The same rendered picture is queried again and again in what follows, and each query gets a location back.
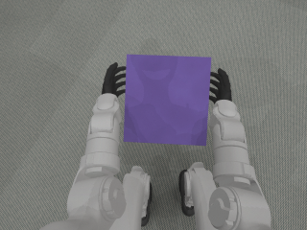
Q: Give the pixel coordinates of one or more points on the carton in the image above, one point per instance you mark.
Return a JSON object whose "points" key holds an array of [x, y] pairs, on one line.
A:
{"points": [[167, 99]]}

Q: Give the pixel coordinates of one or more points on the left robot upper arm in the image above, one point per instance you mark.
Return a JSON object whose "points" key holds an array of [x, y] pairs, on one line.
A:
{"points": [[93, 204]]}

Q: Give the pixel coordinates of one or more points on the right robot hand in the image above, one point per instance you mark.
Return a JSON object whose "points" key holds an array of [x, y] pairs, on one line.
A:
{"points": [[223, 84]]}

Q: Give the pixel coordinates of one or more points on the right robot forearm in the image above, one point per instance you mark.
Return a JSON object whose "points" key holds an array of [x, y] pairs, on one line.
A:
{"points": [[230, 147]]}

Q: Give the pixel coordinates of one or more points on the left robot forearm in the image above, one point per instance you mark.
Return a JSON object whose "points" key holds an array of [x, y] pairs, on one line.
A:
{"points": [[102, 141]]}

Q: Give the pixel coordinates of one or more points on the robot left foot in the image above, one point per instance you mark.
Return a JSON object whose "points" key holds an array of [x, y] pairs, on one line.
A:
{"points": [[145, 220]]}

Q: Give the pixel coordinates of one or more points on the right robot shin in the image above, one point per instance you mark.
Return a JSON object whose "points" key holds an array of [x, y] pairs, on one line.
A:
{"points": [[188, 201]]}

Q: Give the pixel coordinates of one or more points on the right robot upper arm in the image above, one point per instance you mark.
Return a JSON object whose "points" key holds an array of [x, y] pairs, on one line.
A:
{"points": [[232, 208]]}

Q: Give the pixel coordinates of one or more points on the left robot hand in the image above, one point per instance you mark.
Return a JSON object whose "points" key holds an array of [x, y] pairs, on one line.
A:
{"points": [[110, 86]]}

